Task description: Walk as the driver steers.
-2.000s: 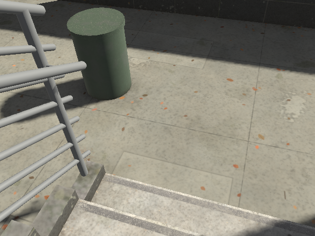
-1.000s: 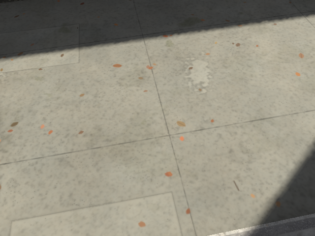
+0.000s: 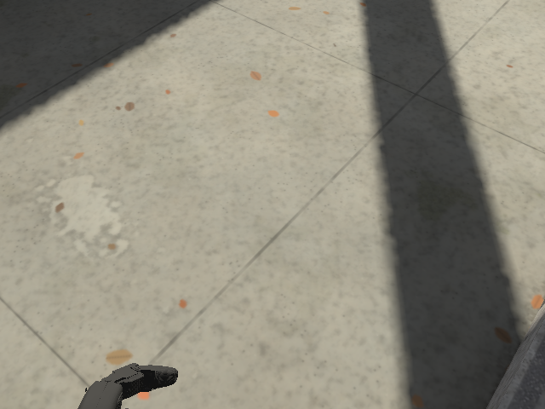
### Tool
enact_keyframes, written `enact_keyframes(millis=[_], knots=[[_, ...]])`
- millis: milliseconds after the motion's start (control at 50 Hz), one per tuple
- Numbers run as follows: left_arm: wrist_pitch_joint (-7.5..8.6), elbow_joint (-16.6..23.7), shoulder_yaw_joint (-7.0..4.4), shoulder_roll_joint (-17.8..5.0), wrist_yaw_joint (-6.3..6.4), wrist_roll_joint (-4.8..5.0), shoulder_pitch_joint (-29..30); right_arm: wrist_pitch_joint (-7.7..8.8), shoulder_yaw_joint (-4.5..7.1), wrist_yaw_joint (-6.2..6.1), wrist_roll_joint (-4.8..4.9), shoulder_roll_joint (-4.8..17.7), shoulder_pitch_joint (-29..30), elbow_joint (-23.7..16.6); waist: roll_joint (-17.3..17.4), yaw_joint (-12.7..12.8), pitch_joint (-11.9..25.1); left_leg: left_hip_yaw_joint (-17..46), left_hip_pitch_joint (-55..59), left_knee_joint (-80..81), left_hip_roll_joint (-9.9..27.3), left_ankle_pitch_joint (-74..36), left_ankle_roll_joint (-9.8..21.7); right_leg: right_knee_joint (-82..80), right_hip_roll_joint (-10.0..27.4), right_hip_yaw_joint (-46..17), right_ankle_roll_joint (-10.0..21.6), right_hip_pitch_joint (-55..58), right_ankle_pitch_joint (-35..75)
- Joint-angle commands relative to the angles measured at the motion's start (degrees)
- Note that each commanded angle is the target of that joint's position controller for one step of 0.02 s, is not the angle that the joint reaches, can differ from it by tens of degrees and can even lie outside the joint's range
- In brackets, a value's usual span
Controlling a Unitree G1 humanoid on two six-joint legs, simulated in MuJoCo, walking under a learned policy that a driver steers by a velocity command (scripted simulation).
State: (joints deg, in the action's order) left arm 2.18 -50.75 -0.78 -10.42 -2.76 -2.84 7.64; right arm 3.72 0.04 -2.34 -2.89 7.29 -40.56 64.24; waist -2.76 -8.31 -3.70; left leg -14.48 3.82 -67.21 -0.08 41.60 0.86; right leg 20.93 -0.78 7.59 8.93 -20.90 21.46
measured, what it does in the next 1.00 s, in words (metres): goes down, turning left: left foot, then right foot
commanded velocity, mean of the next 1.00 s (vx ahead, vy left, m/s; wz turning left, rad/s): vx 0.10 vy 0.00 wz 0.34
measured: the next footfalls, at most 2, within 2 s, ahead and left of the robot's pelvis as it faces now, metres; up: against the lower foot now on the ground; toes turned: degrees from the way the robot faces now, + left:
left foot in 0.38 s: +0.34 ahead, +0.11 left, +0.00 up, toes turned +3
right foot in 0.84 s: +0.31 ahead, -0.07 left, +0.00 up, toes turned +21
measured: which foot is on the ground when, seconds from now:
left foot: down 0.00-0.00, up 0.02-0.36, down 0.38-0.84, up 0.86-1.00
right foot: down 0.00-0.38, up 0.40-0.82, down 0.84-1.00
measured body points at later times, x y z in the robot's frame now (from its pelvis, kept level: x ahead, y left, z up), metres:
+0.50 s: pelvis +0.21 +0.04 -0.05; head +0.25 +0.05 +0.40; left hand +0.26 +0.29 -0.20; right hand +0.32 -0.21 -0.18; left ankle +0.30 +0.11 -0.77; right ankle +0.15 -0.07 -0.68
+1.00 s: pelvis +0.24 +0.00 -0.03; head +0.27 -0.02 +0.42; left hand +0.22 +0.29 -0.13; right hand +0.44 -0.22 -0.16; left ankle +0.20 +0.11 -0.69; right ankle +0.27 -0.09 -0.77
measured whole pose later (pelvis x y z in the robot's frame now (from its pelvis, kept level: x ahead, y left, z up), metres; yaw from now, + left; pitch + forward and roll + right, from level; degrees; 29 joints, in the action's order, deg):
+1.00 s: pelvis +0.24 +0.00 -0.03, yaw +23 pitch +2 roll +1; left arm 0.1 -46.4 -2.5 -13.0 2.7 -1.4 -14.4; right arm -2.8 6.3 2.0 -2.5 17.3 -12.5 45.9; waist 3.9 -0.6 -0.1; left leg 5.4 -33.2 -64.0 -6.6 20.5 -0.7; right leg 24.9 -0.7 2.3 2.6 -13.4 -13.2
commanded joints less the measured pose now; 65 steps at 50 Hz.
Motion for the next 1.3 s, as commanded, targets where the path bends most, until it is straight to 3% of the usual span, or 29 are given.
enact_keyframes(millis=[20, 40, 60, 100, 120, 140, 180, 240, 320, 360, 380, 400, 420, 460, 480, 540, 620, 740, 820, 840, 860, 880, 900, 940, 1000, 1100, 1240, 1280, 1300], knots=[[0.32, -9.38, -4.29, -14.68, 1.38, -0.89, -31.02, 0.1, 2.52, -0.28, 2.09, 7.73, 4.48, -4.14, -6.97, 15.54, 9.14, 6.1, -44.8, -44.12, -0.59, 12.85, 1.17, 14.83, 15.22, -11.5, 6.18, 50.45, 51.17], [0.75, -8.85, -3.51, -13.66, 1.66, 1.09, -35.88, 0.49, 2.34, -0.22, 5.58, 8.67, 2.23, -7.21, -3.23, 16.1, 22.04, 16.35, -58.77, -39.93, 2.16, 7.56, 0.78, 21.75, 28.2, -26.04, 14.51, 66.66, 57.69], [0.07, -8.64, -3.47, -12.07, 2.16, 1.82, -35.94, 0.18, 2.5, -0.16, 4.94, 10.29, 4.7, -7.02, 2.89, 16.45, 21.39, 16.71, -60.24, -36.6, 4.43, 2.89, 1.48, 14.72, 28.34, -27.93, 14.29, 61.31, 40.32], [0.57, -4.79, -1.71, -6.85, 4.48, 1.92, -22.6, -1.07, 1.62, 1.44, 1.57, 5.23, 8.78, -7.2, 8.85, 9.14, 12.93, 17.49, -56.54, -19.14, 4.84, -12.62, 0.95, 3.0, 22.84, -24.64, 12.29, 38.48, 2.73], [1.58, -4.12, -0.72, -4.79, 5.17, 2.49, -20.05, -2.26, 1.98, 1.49, -0.66, 5.04, 9.59, -6.91, 10.88, 6.89, 8.85, 18.39, -45.0, -9.62, 5.76, -17.99, -0.75, 0.21, 22.58, -21.98, 11.01, 22.62, 7.71], [2.23, -4.65, -0.04, -3.61, 5.15, 2.28, -20.25, -3.26, 2.06, 1.39, -1.13, 3.51, 7.52, -5.69, 9.72, 4.81, 6.73, 18.35, -35.7, -3.16, 5.83, -20.0, -1.74, -0.45, 20.21, -18.34, 9.85, 11.38, 12.81], [3.94, -5.47, -0.09, -4.14, 4.64, 1.63, -21.76, -3.5, 1.15, 1.63, 0.46, 0.28, 4.4, -4.36, 4.28, 3.13, 6.52, 17.63, -26.14, 6.1, 4.4, -27.93, -1.35, -0.01, 15.38, -11.24, 6.05, 2.16, 20.43], [5.1, -5.31, -0.67, -5.74, 3.88, 3.55, -20.86, -1.35, 1.46, 1.82, 2.19, 2.47, 14.17, -7.83, -2.58, 4.07, 5.6, 13.2, -22.37, 19.44, 0.96, -39.05, 1.21, 0.25, 9.91, -4.38, 1.46, 2.99, 18.78], [2.88, -5.8, -1.15, -5.72, 5.3, 3.69, -25.06, -0.72, 2.17, 2.3, 1.04, 4.2, 21.16, -10.64, -1.87, 5.77, 3.42, 10.81, -24.9, 25.4, -0.43, -36.18, 3.09, 6.14, 12.09, -2.93, 0.1, 9.58, 12.61], [2.21, -6.32, -1.94, -7.45, 5.95, 3.5, -25.93, -0.24, 2.73, 2.43, 0.22, 4.81, 16.49, -9.78, -1.05, 3.0, 3.19, 10.31, -17.99, 33.0, -2.9, -37.11, 5.5, 16.47, 10.78, -1.06, -1.08, 8.7, 12.43], [1.93, -5.7, -2.52, -8.98, 5.99, 3.17, -26.99, 0.22, 3.77, 2.44, 0.23, 8.26, 13.87, -9.84, 3.03, 1.52, 5.43, 16.27, -11.88, 37.86, 0.26, -56.83, 7.73, 27.59, 7.84, 1.2, -3.51, 5.76, 0.8], [1.46, -3.38, -2.03, -5.32, 5.8, 3.93, -30.33, -0.09, 5.94, 2.24, 0.27, 16.34, 12.55, -10.85, 18.54, 2.54, 11.02, 36.13, -1.1, 37.7, 17.45, -97.05, 18.81, 52.04, -3.41, 4.6, -7.2, -6.67, -44.65], [0.32, -2.07, -1.72, -5.06, 5.38, 3.24, -29.93, -1.23, 5.56, 2.4, 2.65, 15.64, 12.55, -11.21, 14.06, 3.66, 18.38, 44.19, 1.44, 40.17, 21.97, -97.36, 23.93, 57.05, -4.54, -6.11, -7.22, -10.9, -58.34], [-1.19, -0.98, -1.92, -4.73, 5.51, 2.06, -25.98, -3.07, 5.08, 1.76, 1.77, 12.57, 20.45, -13.48, 5.63, 5.87, 9.1, 39.42, -9.39, 43.18, 17.28, -71.66, 21.39, 56.2, -0.86, -9.15, -7.87, -14.6, -54.3], [-1.62, -0.38, -2.21, -5.15, 5.62, 1.48, -24.17, -3.77, 4.64, 1.46, 1.56, 11.09, 23.84, -14.57, 4.01, 7.38, 6.14, 36.49, -14.11, 45.41, 14.03, -62.7, 18.52, 51.66, 0.33, -9.39, -8.12, -14.34, -51.15], [-3.5, -0.35, -2.06, -4.28, 5.36, 1.02, -25.53, -4.4, 4.77, 1.76, 1.21, 11.13, 26.62, -16.31, 6.93, 9.02, 7.26, 32.55, -19.93, 48.41, 8.37, -50.16, 14.41, 41.61, -0.32, -7.97, -9.11, -8.14, -46.07], [-3.78, 2.09, -1.95, -4.64, 5.34, 1.8, -21.05, -5.0, 6.21, 1.96, 1.37, 14.45, 25.49, -17.13, 8.63, 7.25, 8.6, 35.67, -20.06, 50.58, 7.4, -33.1, 12.73, 32.96, -0.81, -9.05, -9.97, -7.61, -43.68], [-3.14, 5.0, -2.13, -5.69, 5.38, 2.33, -17.09, -6.15, 7.24, 2.55, 1.18, 15.74, 26.88, -19.52, 10.66, 5.92, 7.27, 42.85, -22.74, 53.27, 6.72, -17.46, 10.38, 22.99, -2.88, -9.61, -9.13, -3.04, -44.21], [-1.85, 3.77, -2.36, -5.67, 5.93, 3.06, -25.66, -6.49, 7.39, 2.78, 1.55, 15.31, 29.65, -21.01, 10.9, 10.47, 6.77, 44.34, -29.08, 52.45, 3.27, -13.38, 5.73, 4.06, -3.91, -8.87, -6.41, 12.01, -40.88], [-1.44, 3.7, -3.23, -8.9, 6.45, 2.45, -27.69, -6.22, 7.03, 2.66, 2.15, 13.65, 29.15, -21.59, 7.49, 10.75, 6.28, 40.97, -34.4, 48.16, -0.45, -10.14, 2.28, -2.75, 1.48, -13.44, -5.49, 17.66, -43.69], [-1.21, 5.12, -4.67, -15.63, 6.68, 1.12, -27.74, -5.88, 6.53, 2.77, 3.85, 10.49, 29.4, -23.61, -7.2, 10.45, 7.42, 28.83, -43.04, 30.85, -8.88, -8.47, -0.73, -9.64, 17.32, -32.01, -0.7, 20.52, -53.9], [-1.4, 6.57, -4.55, -15.82, 6.54, 0.45, -21.22, -5.16, 7.15, 2.6, 1.42, 13.54, 29.54, -22.81, -7.61, 9.08, 3.5, 21.5, -45.3, 16.57, -9.94, -11.46, -0.86, -12.1, 23.9, -36.99, 3.25, 12.22, -48.61], [-1.31, 7.66, -3.34, -11.02, 6.33, 0.61, -18.76, -4.87, 7.61, 2.94, 0.32, 15.58, 29.75, -22.39, -1.59, 7.16, 3.18, 22.33, -40.41, 9.95, -5.86, -15.29, -0.91, -9.77, 21.36, -31.31, 4.07, 7.08, -41.47], [-1.12, 8.79, -2.61, -8.08, 5.73, 1.23, -15.96, -5.63, 7.38, 3.86, -0.09, 13.93, 25.73, -20.54, -1.53, 4.64, 3.75, 20.96, -38.55, 0.46, -5.82, -20.65, -1.18, -6.21, 14.52, -20.22, 1.93, 6.51, -29.68], [-1.14, 8.8, -2.86, -8.48, 5.04, 1.57, -20.02, -6.79, 6.72, 5.14, 0.38, 13.17, 25.81, -20.74, -4.08, 6.64, 4.04, 18.03, -41.32, -4.26, -4.49, -21.15, -2.68, -3.13, 12.8, -13.54, 2.32, 11.24, -15.11], [-1.59, 6.69, -3.93, -11.58, 4.93, 1.49, -27.74, -7.5, 5.21, 5.78, 1.35, 11.88, 32.21, -23.78, -6.13, 10.54, 4.68, 16.17, -40.74, 8.48, -2.08, -19.67, -4.89, -0.34, 15.37, -11.56, 3.12, 19.0, -10.45], [-2.02, 7.25, -5.41, -15.21, 3.29, 1.46, -26.35, -6.89, 4.32, 5.58, 2.99, 11.72, 34.42, -26.45, -8.05, 10.48, 6.48, 10.02, -24.81, 27.01, -2.5, -16.79, -0.27, 4.37, 18.4, -8.45, 1.24, 13.86, -11.29], [-2.54, 6.85, -5.74, -15.26, 3.21, 1.83, -26.0, -5.95, 4.17, 4.68, 2.21, 11.65, 31.62, -25.68, -4.56, 8.0, 7.08, 10.46, -15.4, 41.68, -3.17, -27.0, 1.19, 11.39, 17.21, -4.71, -3.04, 9.67, -16.67], [-2.81, 6.59, -5.5, -13.4, 3.04, 1.61, -27.87, -5.06, 4.87, 4.02, 1.09, 14.53, 28.9, -25.0, 3.43, 7.34, 9.15, 19.56, -5.89, 47.1, 2.3, -31.31, 2.4, 22.31, 14.11, -0.39, -6.49, 2.04, -27.12]])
